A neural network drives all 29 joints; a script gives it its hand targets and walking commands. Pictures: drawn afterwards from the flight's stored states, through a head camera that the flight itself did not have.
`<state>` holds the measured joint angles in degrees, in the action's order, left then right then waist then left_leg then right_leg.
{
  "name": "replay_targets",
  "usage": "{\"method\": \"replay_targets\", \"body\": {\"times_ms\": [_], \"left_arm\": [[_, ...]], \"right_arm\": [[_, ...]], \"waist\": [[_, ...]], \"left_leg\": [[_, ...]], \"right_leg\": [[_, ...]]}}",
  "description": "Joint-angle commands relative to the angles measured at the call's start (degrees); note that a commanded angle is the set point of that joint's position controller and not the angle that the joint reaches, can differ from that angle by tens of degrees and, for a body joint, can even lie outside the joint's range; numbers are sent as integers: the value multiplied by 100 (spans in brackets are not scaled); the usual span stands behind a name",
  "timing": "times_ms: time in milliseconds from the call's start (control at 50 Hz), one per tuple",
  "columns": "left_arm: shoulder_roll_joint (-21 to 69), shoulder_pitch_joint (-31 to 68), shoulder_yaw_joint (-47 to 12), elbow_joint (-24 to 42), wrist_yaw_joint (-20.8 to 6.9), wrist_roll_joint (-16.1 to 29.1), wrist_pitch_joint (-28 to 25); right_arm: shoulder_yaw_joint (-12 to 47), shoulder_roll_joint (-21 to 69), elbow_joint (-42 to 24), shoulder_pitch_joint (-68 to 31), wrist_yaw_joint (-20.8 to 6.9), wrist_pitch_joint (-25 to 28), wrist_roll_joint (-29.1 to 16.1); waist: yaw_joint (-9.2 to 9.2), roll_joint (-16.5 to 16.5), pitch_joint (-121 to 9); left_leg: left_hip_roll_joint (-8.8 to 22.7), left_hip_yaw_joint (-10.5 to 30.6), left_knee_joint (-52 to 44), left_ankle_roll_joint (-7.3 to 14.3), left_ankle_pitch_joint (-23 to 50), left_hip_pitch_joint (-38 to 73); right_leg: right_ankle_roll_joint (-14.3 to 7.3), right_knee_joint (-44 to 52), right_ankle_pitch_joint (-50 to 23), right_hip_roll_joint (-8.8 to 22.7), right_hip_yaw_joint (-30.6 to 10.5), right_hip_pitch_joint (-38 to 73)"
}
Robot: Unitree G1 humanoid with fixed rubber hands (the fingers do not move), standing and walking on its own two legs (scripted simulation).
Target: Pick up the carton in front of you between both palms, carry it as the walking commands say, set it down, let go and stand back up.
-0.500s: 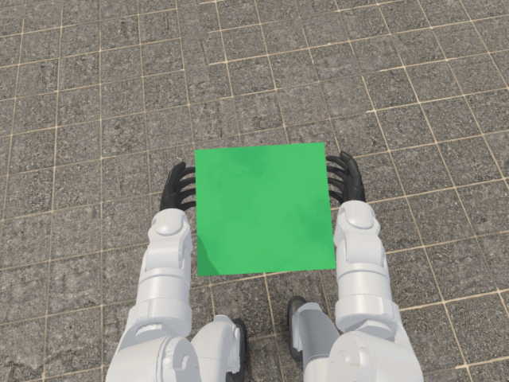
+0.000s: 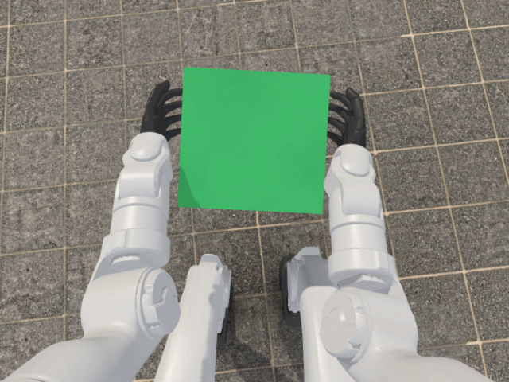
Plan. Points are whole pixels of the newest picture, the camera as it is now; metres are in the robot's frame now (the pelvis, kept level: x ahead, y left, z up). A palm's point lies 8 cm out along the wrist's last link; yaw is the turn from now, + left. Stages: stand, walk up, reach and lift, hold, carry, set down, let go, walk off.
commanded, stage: set down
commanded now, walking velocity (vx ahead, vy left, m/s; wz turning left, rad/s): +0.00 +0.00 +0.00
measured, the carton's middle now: (253, 150) +0.47 +0.00 -0.17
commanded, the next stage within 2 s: none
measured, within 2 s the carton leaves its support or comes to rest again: rests again in 1.62 s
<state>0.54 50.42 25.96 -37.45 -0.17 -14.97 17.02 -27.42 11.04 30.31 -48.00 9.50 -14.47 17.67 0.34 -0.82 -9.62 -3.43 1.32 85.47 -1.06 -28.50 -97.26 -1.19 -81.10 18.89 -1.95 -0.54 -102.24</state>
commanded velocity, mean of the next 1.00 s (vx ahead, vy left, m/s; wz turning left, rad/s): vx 0.00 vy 0.00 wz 0.00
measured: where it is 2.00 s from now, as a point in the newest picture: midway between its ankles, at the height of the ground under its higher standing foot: (255, 313)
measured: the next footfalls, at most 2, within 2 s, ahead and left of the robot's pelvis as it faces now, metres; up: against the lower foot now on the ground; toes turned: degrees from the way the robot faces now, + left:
none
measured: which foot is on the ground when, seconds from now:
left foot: down 0.00-1.00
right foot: down 0.00-1.00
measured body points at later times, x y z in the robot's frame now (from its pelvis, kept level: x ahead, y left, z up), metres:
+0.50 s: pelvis -0.01 +0.02 -0.11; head +0.30 +0.02 +0.22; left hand +0.51 +0.14 -0.23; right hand +0.48 -0.15 -0.22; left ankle +0.08 +0.12 -0.54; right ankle +0.13 -0.10 -0.54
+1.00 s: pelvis -0.01 +0.02 -0.19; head +0.33 +0.03 +0.11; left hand +0.54 +0.13 -0.35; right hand +0.51 -0.17 -0.33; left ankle +0.08 +0.12 -0.54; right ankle +0.13 -0.10 -0.54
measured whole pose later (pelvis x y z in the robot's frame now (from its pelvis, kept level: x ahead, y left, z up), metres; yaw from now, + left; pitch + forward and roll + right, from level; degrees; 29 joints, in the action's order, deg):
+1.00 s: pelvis -0.01 +0.02 -0.19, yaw +0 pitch +44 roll +0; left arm -12.6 74.3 8.7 -58.2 7.2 -2.9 11.5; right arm -24.6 -6.1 52.5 -70.4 6.1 -10.4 2.2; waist 5.3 1.5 4.0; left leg -5.2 -1.2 124.2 0.8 -36.8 -131.3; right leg 1.8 -117.6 25.1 -2.0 -1.1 -136.4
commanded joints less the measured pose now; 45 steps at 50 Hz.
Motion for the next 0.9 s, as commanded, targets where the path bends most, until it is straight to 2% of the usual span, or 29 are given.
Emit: {"method": "replay_targets", "body": {"times_ms": [0,40,60,80,100,160,180,200,260,280,300,320,380,400,440,460,580,600,660,680,700,720,740,760,780,800,820,840,880], "left_arm": [[4970,3931,-2639,-195,-1544,792,-238],[5259,4051,-2628,-380,-1473,913,-114],[5090,4031,-2784,-80,-1459,979,-250],[5051,4209,-2938,-197,-1431,935,-208],[4805,4372,-2885,-114,-1375,957,-286],[4849,4457,-2657,-597,-1381,857,-256],[4697,4399,-2723,-366,-1377,757,-298],[4969,4428,-2900,-219,-1383,1089,-336],[4917,4443,-3199,-180,-1277,1193,-436],[4916,4889,-3292,-91,-1208,1451,-470],[4623,4529,-3153,-355,-1238,1252,-468],[4880,3924,-3066,-897,-1176,1331,-397],[4803,4279,-3355,-546,-969,1455,-530],[4633,4335,-3330,-401,-872,1239,-561],[4392,4566,-3604,-531,-799,1410,-603],[4414,4374,-3350,-739,-736,1186,-640],[4488,5132,-3701,-339,-519,1732,-821],[3979,5383,-3519,-508,-497,1465,-796],[3877,5667,-3545,-558,-478,1716,-909],[3458,5686,-3524,-735,-474,1643,-891],[3759,5686,-3717,-885,-491,1850,-878],[3587,6239,-3905,-284,-496,2001,-956],[4125,6106,-4047,-321,-505,2138,-988],[3457,6328,-4041,-216,-483,2122,-974],[3835,6203,-3850,-607,-473,2093,-975],[3774,5907,-3722,-755,-518,1944,-965],[3962,5618,-3457,-1191,-600,1760,-941],[3695,5188,-3084,-1814,-667,1535,-833],[4071,4922,-3159,-1691,-724,1545,-837]], "right_arm": [[3306,5338,689,-3911,-1541,-189,-999],[3118,4891,1040,-3711,-1550,-321,-873],[3493,5129,710,-4240,-1528,-200,-1099],[3476,5164,810,-3689,-1521,-205,-1013],[3342,4888,1383,-3706,-1534,-286,-944],[2777,4920,1507,-3743,-1596,-223,-832],[2720,4892,1407,-3783,-1578,-163,-838],[2590,4760,1804,-3291,-1544,-190,-810],[3086,4690,1062,-3891,-1499,36,-1028],[2915,4639,975,-4101,-1449,98,-1125],[3255,4690,968,-4477,-1442,79,-1398],[3137,4302,438,-4477,-1451,200,-1249],[2941,3880,668,-4207,-1543,253,-1171],[2862,4166,1255,-3716,-1593,114,-1112],[2808,3620,1046,-3800,-1657,263,-1164],[2573,3936,1449,-3774,-1683,180,-1091],[3240,3826,978,-4735,-1683,249,-1746],[2938,3700,1394,-4481,-1669,234,-1606],[3031,3556,1408,-4637,-1601,328,-1728],[2910,3329,1239,-5034,-1555,350,-1717],[2893,3192,1282,-5196,-1532,404,-1831],[3089,3403,1023,-5209,-1528,436,-2026],[3172,3492,847,-5377,-1468,534,-2142],[3132,3495,1162,-5104,-1507,454,-2228],[2978,3627,1671,-4676,-1509,462,-2155],[2706,3810,1537,-4716,-1584,483,-2226],[2500,3602,2260,-4564,-1663,375,-1939],[2434,3481,2110,-4903,-1726,406,-1995],[2410,3625,1727,-5084,-1855,422,-1919]], "waist": [[-237,254,-5477],[-63,17,-5507],[-461,869,-5797],[-62,314,-5952],[-382,647,-5616],[99,443,-5070],[-70,48,-5555],[302,26,-5569],[41,87,-5928],[440,-296,-5934],[-353,-124,-5874],[129,-135,-5906],[605,-433,-5833],[303,-380,-5646],[765,-851,-5596],[278,-608,-5198],[549,-70,-5931],[246,-273,-5533],[554,-19,-5330],[207,18,-4932],[583,-303,-5213],[166,-272,-5485],[432,-467,-6291],[242,-535,-6057],[674,-458,-5608],[59,-785,-5248],[460,-722,-4565],[86,-618,-4070],[33,-352,-4469]], "left_leg": [[-595,-335,-674,161,172,377],[-638,-460,-381,51,-53,14],[-697,-353,-276,197,272,145],[-653,-327,-65,104,526,-31],[-614,-301,-112,132,440,-277],[-567,-232,-10,136,140,-370],[-596,-295,106,145,584,-3],[-624,-261,88,115,435,-54],[-659,-116,435,105,1345,284],[-627,-288,675,-79,1021,-284],[-628,-356,599,-19,1300,-229],[-699,-169,735,60,1080,-445],[-631,7,1064,-25,1312,112],[-642,-108,892,-82,1450,399],[-624,-91,1338,-109,1185,-19],[-639,-185,1174,-107,1183,-140],[-707,-126,1543,21,1175,108],[-661,-243,1781,23,884,-34],[-627,-146,1944,90,586,-298],[-600,-210,1991,108,520,-554],[-588,-223,2086,70,456,-496],[-605,-275,2135,97,675,-328],[-617,-292,2353,68,975,-15],[-522,-200,2221,66,1121,40],[-584,-176,2155,50,812,-28],[-591,-305,2111,102,560,-242],[-506,-164,2149,128,584,-662],[-497,-275,2294,164,465,-966],[-552,-209,2361,164,901,-672]], "right_leg": [[323,25,140,-745,27,4117],[215,10,234,-653,-219,4409],[399,-178,77,-696,78,4029],[288,-312,-431,-679,-198,4407],[288,-445,-324,-692,-54,3927],[267,-555,-199,-674,78,3255],[318,-782,-627,-742,119,3163],[224,-739,-557,-728,119,3285],[354,-1237,-1226,-688,268,2602],[256,-1304,-1167,-741,179,2776],[306,-1368,-1236,-707,137,2766],[372,-1544,-1146,-615,233,2649],[293,-1842,-1079,-605,358,1809],[318,-1825,-1080,-607,352,1506],[189,-2089,-1139,-586,288,1263],[241,-2094,-1064,-596,318,935],[378,-2481,-1007,-538,537,1250],[378,-2621,-808,-471,387,926],[322,-2736,-528,-447,378,1044],[341,-2875,-476,-359,326,746],[282,-2889,-476,-385,357,1135],[375,-3013,-731,-360,349,1207],[345,-3059,-954,-431,326,1646],[374,-3309,-1243,-336,352,1317],[350,-3184,-876,-453,525,1166],[308,-3235,-801,-430,359,918],[321,-3212,-766,-445,370,741],[327,-3247,-469,-405,340,253],[404,-3328,-687,-399,495,353]]}}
